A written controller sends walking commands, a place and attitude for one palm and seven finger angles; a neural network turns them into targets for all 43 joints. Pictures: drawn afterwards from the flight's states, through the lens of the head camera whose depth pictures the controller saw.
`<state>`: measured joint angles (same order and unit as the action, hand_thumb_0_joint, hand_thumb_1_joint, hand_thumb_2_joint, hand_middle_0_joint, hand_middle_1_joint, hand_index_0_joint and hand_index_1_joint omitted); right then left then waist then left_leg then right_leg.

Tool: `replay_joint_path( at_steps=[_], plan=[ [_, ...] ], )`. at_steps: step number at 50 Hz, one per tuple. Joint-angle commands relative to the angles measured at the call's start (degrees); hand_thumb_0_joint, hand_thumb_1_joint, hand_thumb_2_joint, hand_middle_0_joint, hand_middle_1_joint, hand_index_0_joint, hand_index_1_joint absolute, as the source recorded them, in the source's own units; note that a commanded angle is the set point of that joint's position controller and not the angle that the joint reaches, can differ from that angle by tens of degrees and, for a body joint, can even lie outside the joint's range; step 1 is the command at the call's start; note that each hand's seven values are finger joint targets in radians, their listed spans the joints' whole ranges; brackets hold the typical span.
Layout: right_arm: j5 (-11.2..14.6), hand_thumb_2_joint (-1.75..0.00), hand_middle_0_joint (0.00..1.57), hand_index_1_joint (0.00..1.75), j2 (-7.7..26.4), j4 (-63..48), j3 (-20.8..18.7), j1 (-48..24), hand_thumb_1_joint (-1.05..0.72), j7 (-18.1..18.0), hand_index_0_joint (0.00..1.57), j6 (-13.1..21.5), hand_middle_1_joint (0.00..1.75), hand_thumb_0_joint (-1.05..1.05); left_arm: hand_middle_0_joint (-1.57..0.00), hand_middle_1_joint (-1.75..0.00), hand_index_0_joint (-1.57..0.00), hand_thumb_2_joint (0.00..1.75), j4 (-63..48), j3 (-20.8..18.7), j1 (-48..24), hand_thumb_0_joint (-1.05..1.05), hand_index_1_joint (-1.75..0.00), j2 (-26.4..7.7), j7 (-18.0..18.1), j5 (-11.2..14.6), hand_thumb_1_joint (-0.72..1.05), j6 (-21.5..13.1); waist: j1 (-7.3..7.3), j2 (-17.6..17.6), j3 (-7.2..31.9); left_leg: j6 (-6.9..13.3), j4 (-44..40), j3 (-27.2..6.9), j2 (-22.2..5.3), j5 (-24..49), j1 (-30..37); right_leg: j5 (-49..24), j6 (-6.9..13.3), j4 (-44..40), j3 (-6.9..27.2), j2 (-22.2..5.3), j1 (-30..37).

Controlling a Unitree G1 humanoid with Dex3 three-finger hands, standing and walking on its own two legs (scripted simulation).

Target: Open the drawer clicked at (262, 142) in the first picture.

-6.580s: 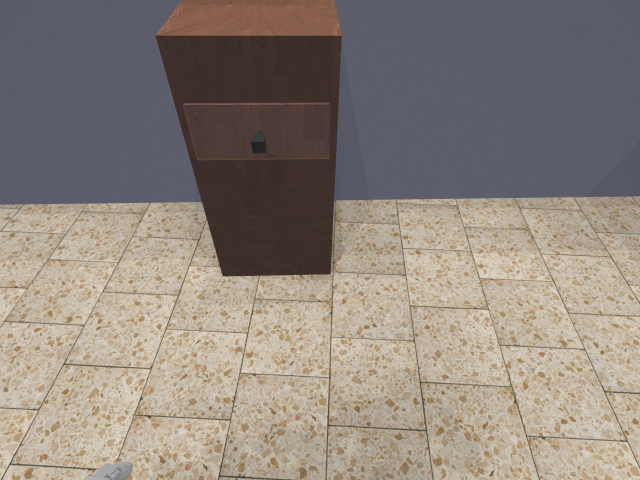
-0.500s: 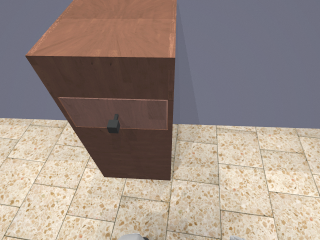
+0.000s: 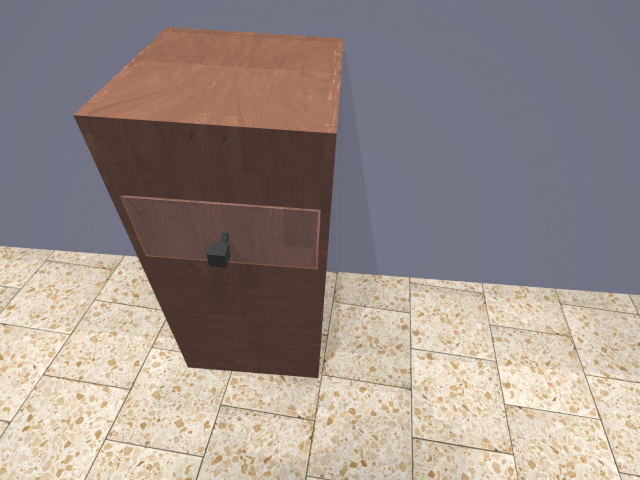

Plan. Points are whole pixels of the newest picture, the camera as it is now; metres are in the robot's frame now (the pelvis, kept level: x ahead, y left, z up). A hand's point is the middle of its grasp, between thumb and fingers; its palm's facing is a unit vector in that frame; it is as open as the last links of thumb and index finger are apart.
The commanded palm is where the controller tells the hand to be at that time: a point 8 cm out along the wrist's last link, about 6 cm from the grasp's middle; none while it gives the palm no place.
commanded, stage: come to a stop and stand still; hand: left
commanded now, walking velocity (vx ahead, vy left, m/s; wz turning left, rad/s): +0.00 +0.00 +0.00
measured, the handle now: (221, 247) +0.57 +0.23 -0.11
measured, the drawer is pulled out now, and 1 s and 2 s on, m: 0.00 0.00 0.00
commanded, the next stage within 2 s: look again from close up in 0.90 s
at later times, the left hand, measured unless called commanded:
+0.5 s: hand out of the picture -0.06 +0.20 -0.18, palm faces +0.06 -0.99 -0.13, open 7.4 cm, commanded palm none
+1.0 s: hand out of the picture -0.07 +0.21 -0.17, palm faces +0.07 -0.98 -0.16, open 7.4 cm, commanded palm none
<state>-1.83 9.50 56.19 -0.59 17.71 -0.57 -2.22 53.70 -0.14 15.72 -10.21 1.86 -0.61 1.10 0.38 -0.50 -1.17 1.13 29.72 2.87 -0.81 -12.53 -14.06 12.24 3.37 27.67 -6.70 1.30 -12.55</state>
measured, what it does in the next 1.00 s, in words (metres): shifts its weight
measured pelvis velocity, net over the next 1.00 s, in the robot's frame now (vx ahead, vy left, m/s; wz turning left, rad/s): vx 0.00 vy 0.06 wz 0.01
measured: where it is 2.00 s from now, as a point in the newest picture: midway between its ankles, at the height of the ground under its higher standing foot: outside the picture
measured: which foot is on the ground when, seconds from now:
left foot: down 0.00-1.00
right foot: down 0.00-1.00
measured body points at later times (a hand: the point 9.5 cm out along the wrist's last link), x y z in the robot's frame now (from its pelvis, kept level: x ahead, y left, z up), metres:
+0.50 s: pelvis -0.02 +0.05 +0.00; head -0.03 +0.07 +0.45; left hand -0.06 +0.25 -0.17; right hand -0.05 -0.16 -0.15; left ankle +0.04 +0.11 -0.74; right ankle +0.04 -0.08 -0.73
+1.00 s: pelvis +0.00 +0.06 +0.00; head -0.01 +0.07 +0.45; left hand -0.08 +0.27 -0.16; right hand +0.00 -0.16 -0.16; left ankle +0.04 +0.11 -0.74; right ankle +0.04 -0.08 -0.74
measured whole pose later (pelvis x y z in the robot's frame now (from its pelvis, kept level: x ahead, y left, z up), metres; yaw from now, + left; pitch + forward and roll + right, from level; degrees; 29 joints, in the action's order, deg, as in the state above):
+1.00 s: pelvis +0.00 +0.06 +0.00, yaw +0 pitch -1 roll +0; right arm -1.0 8.3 62.2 -1.1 17.3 -1.0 -1.2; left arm 64.2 -0.5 25.0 -5.9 2.6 -1.9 0.1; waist -0.9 0.3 0.4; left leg 6.2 23.2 5.2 4.9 -8.9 -13.7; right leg 10.1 -1.4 25.7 -0.9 -2.3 -14.4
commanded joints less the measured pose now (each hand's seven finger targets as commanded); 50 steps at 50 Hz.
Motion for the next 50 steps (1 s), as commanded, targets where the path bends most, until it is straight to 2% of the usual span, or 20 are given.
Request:
replay_joint_path(
  at_steps=[1,4,6,11,14,16,20,22,24,31,33,35,38,41,46,49,50],
  plan=[
    [0.2,-0.90,0.20,0.30,5.2,-1.2,-1.1,2.8,-0.90,-0.4,0.20,0.9,0.30,0.00,-0.20,-0.30,-0.20,0.90,-1.7,-1.7,1.5,0.00,-0.30,-7.1,0.4,-0.3,0.90,-1.2,0.65,-2.5,-3.6,0.8,-5.2,-4.6,-2.8,-8.1,-2.2,18.4,-0.4,-14.6,13.1,-9.4,-5.1],
    [0.1,-0.90,0.20,0.30,4.8,0.3,-1.2,5.0,-0.90,-0.3,0.20,0.7,0.30,0.00,-0.20,-0.30,-0.20,0.90,-0.8,-1.9,2.2,0.00,-0.30,-6.5,0.4,-0.3,0.90,-1.0,0.94,-2.5,-5.3,1.1,-5.4,-4.9,-2.6,-10.4,-3.2,21.1,-0.9,-15.4,12.3,-8.9,-7.6],
    [0.2,-0.90,0.20,0.30,4.4,1.1,-1.1,5.9,-0.90,-0.4,0.20,0.8,0.30,0.00,-0.20,-0.30,-0.20,0.90,0.0,-2.0,3.0,0.00,-0.30,-6.1,0.5,-0.4,0.90,-0.9,1.02,-0.7,-5.5,1.3,-6.7,-5.7,-3.0,-11.4,-3.8,20.6,-1.0,-14.7,11.5,-8.4,-7.7],
    [0.2,-0.90,0.20,0.30,4.0,2.1,-0.8,5.6,-0.90,-0.7,0.20,1.4,0.30,0.00,-0.20,-0.30,-0.20,0.90,2.6,-1.5,6.7,0.00,-0.30,-3.7,0.4,-0.4,0.90,-1.1,-0.50,2.9,-5.4,1.7,-11.7,-8.5,-4.5,-14.5,-9.3,13.6,-1.4,-10.2,9.0,-6.4,-2.2],
    [0.3,-0.90,0.20,0.30,4.1,2.6,-0.9,5.5,-0.90,-0.8,0.20,1.5,0.30,0.00,-0.20,-0.30,-0.20,0.90,3.7,-1.4,8.8,0.00,-0.30,-2.6,0.3,-0.6,0.90,-1.2,-0.95,2.5,-4.7,2.1,-13.2,-9.5,-5.0,-17.3,-10.9,13.4,-1.7,-9.1,8.4,-6.0,-0.8],
    [0.4,-0.90,0.20,0.30,4.0,2.9,-1.0,5.7,-0.90,-0.8,0.20,1.5,0.30,0.00,-0.20,-0.30,-0.20,0.90,4.3,-1.3,9.3,0.00,-0.30,-2.3,0.4,-0.6,0.90,-1.1,-0.97,3.2,-4.8,2.2,-14.1,-9.9,-5.3,-17.6,-10.9,11.9,-1.8,-8.1,7.8,-5.7,-0.8],
    [0.5,-0.90,0.20,0.30,3.6,3.4,-1.0,5.4,-0.90,-1.0,0.20,1.7,0.30,0.00,-0.20,-0.30,-0.20,0.90,5.6,-1.0,10.8,0.00,-0.30,-0.7,0.4,-0.7,0.90,-1.4,-0.99,1.9,-4.2,2.2,-14.2,-10.1,-5.4,-16.9,-10.3,9.7,-1.8,-7.5,7.8,-5.7,-0.3],
    [0.5,-0.90,0.20,0.30,3.7,3.7,-1.2,5.6,-0.90,-1.0,0.20,1.6,0.30,0.00,-0.20,-0.30,-0.20,0.90,5.9,-1.1,11.1,0.00,-0.30,-0.5,0.4,-0.9,0.90,-1.2,-0.93,3.0,-4.4,2.3,-15.8,-10.9,-5.8,-19.9,-10.9,10.6,-2.2,-6.4,6.8,-5.2,-0.8],
    [0.6,-0.90,0.20,0.30,4.0,3.7,-1.3,4.9,-0.90,-1.0,0.20,1.7,0.30,0.00,-0.20,-0.30,-0.20,0.90,6.5,-1.0,12.0,0.00,-0.30,0.2,0.5,-1.0,0.90,-1.3,-1.22,3.7,-4.8,2.6,-17.2,-11.8,-6.5,-20.9,-11.9,8.2,-2.4,-5.0,6.1,-4.8,0.3],
    [0.8,-0.90,0.20,0.30,4.6,3.7,-1.6,3.1,-0.90,-1.1,0.20,1.7,0.30,0.00,-0.20,-0.30,-0.20,0.90,8.0,-0.9,13.7,0.00,-0.30,1.3,0.6,-1.4,0.90,-1.1,-1.37,3.7,-5.7,2.6,-19.7,-13.1,-7.3,-23.2,-11.8,5.7,-2.8,-2.9,5.6,-4.1,0.4],
    [0.8,-0.90,0.20,0.30,4.6,3.5,-1.6,2.4,-0.90,-1.1,0.20,1.7,0.30,0.00,-0.20,-0.30,-0.20,0.90,8.4,-0.9,14.4,0.00,-0.30,1.6,0.6,-1.5,0.90,-1.1,-1.57,3.4,-6.1,2.7,-20.2,-13.3,-7.4,-23.5,-12.1,5.2,-3.0,-2.5,5.5,-4.1,0.6],
    [0.9,-0.90,0.20,0.30,4.6,3.7,-1.6,2.0,-0.90,-1.1,0.20,1.7,0.30,0.00,-0.20,-0.30,-0.20,0.90,8.7,-0.8,14.7,0.00,-0.30,1.8,0.7,-1.5,0.90,-1.3,-1.49,1.4,-6.1,2.5,-19.5,-12.9,-6.9,-21.8,-10.7,5.0,-2.8,-3.6,6.5,-4.4,-0.2],
    [0.9,-0.90,0.20,0.30,4.8,3.8,-1.7,2.2,-0.90,-1.1,0.20,1.7,0.30,0.00,-0.20,-0.30,-0.20,0.90,8.8,-0.8,14.7,0.00,-0.30,1.7,0.7,-1.5,0.90,-1.2,-1.15,2.0,-6.1,2.3,-20.5,-13.5,-7.1,-22.3,-9.5,5.4,-2.9,-3.2,6.7,-4.3,-1.3],
    [1.1,-0.90,0.20,0.30,4.9,3.9,-1.6,1.9,-0.90,-1.0,0.20,1.9,0.30,0.00,-0.20,-0.30,-0.20,0.90,9.1,-0.7,14.6,0.00,-0.30,1.4,0.8,-1.4,0.90,-1.4,-1.06,0.2,-5.6,2.2,-19.7,-13.0,-6.9,-20.0,-7.9,4.1,-2.9,-4.1,7.6,-4.7,-1.4],
    [1.1,-0.90,0.20,0.30,5.1,4.0,-1.6,1.7,-0.90,-0.9,0.20,1.9,0.30,0.00,-0.20,-0.30,-0.20,0.90,9.4,-0.7,15.0,0.00,-0.30,1.0,0.8,-1.5,0.90,-1.4,-1.11,1.5,-5.8,2.1,-20.2,-13.1,-6.7,-20.5,-7.7,4.6,-3.0,-4.3,7.9,-4.8,-1.7],
    [1.1,-0.90,0.20,0.30,4.5,4.2,-1.4,1.7,-0.90,-0.9,0.20,2.0,0.30,0.00,-0.20,-0.30,-0.20,0.90,9.5,-0.5,14.6,0.00,-0.30,1.1,0.8,-1.3,0.90,-1.8,-0.93,-0.8,-5.3,2.1,-18.3,-11.7,-5.8,-16.6,-6.2,4.5,-2.6,-6.2,9.3,-5.6,-2.2],
    [1.1,-0.90,0.20,0.30,4.3,4.3,-1.3,2.1,-0.90,-0.9,0.20,2.1,0.30,0.00,-0.20,-0.30,-0.20,0.90,9.5,-0.4,14.3,0.00,-0.30,1.1,0.8,-1.2,0.90,-2.0,-0.66,-0.6,-5.2,2.0,-17.7,-11.4,-5.5,-15.2,-5.3,4.7,-2.5,-6.9,9.8,-5.8,-2.8]
  ],
)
